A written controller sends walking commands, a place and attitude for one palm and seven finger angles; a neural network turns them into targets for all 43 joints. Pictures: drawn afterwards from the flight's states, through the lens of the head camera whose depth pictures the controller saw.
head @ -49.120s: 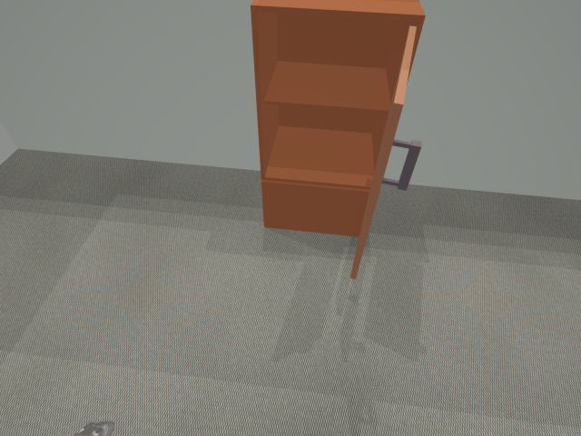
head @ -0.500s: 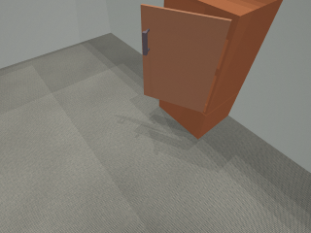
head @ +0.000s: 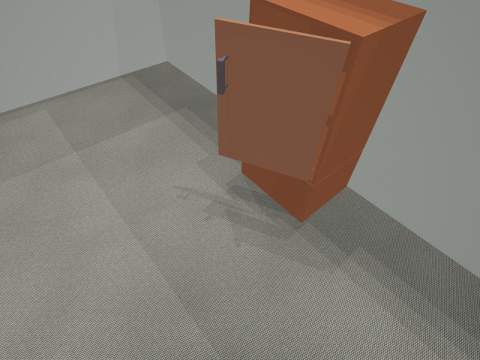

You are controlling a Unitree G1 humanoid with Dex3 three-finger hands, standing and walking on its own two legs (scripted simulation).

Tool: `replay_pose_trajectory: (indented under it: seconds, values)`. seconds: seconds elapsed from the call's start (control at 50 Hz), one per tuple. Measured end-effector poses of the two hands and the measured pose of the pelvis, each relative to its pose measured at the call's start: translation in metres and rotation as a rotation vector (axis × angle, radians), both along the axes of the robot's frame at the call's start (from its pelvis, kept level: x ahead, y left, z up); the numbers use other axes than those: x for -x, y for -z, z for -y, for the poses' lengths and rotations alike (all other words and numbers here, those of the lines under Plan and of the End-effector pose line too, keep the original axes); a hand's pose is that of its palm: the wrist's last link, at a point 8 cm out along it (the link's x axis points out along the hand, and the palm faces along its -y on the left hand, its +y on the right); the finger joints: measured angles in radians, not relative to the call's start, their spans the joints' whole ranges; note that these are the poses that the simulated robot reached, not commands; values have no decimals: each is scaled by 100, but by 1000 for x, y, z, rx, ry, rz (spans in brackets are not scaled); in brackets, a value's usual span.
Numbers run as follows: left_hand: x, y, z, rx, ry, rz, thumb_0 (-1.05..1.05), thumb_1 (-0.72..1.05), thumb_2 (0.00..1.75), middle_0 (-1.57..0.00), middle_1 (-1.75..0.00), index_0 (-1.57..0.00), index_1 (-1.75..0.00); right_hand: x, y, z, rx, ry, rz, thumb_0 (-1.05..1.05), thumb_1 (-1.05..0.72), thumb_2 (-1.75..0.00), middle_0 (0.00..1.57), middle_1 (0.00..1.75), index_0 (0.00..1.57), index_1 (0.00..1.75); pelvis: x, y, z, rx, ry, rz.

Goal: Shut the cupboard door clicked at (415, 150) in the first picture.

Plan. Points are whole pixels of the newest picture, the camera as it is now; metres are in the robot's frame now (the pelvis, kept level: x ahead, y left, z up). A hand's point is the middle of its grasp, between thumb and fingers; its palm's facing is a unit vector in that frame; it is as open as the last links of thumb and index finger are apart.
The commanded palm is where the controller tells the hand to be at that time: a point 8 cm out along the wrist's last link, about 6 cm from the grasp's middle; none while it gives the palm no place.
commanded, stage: let the arm hang, fingers relaxed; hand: left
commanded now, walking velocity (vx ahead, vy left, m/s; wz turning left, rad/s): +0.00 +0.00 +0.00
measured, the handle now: (223, 74) +1.02 +0.10 -0.03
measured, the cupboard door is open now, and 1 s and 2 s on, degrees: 27 27 27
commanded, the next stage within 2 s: look to check the result in 0.02 s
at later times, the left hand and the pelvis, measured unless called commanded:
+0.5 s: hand out of the picture -0.04 +0.16 -0.18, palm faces +0.03 -0.98 -0.18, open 7.4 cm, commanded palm none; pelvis +0.01 +0.00 +0.00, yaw +0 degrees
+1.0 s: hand out of the picture +0.00 +0.18 -0.20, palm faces +0.15 -0.97 -0.20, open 7.4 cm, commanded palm none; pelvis +0.01 +0.00 -0.02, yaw +7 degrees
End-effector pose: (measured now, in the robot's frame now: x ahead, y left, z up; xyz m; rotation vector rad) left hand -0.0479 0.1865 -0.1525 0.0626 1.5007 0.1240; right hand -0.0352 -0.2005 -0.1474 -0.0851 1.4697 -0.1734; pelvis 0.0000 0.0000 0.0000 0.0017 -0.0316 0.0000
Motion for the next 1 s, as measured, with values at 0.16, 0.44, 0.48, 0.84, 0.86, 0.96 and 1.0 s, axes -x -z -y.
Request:
replay_pose_trajectory:
  seconds: [0.16, 0.44, 0.48, 0.84, 0.86, 0.96, 1.0]
  values:
    - [3, -3, -11, -30, 1, -17, 0, 91, 90, -20, -30, -20, -30, -2, 0, 2, 1, -1, -2, 0, -91, -90, 20, 29, 20, 30, -1, 0, 0, -1, 1, -3]
    - [-3, -7, -23, -65, 15, -18, 0, 91, 90, -20, -30, -20, -30, -11, 1, 9, 6, -7, 9, 0, -91, -90, 20, 29, 20, 30, -5, -1, 1, -2, 4, -1]
    - [-5, -7, -23, -64, 16, -12, 0, 91, 90, -20, -30, -20, -30, -13, 0, 11, 9, -10, 11, 0, -91, -90, 20, 29, 20, 30, -5, -1, 2, -3, 3, -1]
    - [-31, -3, -21, -72, 5, 41, 0, 91, 90, -20, -30, -20, -30, -30, 0, 26, 30, -38, 25, 0, -91, -90, 20, 29, 20, 30, -9, 2, 8, -1, -25, -5]
    - [-31, -2, -22, -75, -6, 46, 0, 91, 90, -20, -30, -20, -30, -31, 1, 26, 29, -45, 20, 0, -91, -90, 20, 29, 20, 30, -8, 3, 8, 1, -35, -6]
    - [-33, 8, -31, -90, -68, 81, 0, 90, 90, -20, -30, -20, -30, -41, 8, 29, 36, -92, 1, 0, -91, -90, 20, 29, 20, 30, -6, 13, 5, 22, -95, -3]
    - [-34, 14, -37, -94, -92, 96, 0, 90, 90, -20, -30, -20, -30, -50, 10, 29, 49, -115, 1, 0, -91, -90, 20, 29, 20, 30, -7, 18, 2, 29, -130, 4]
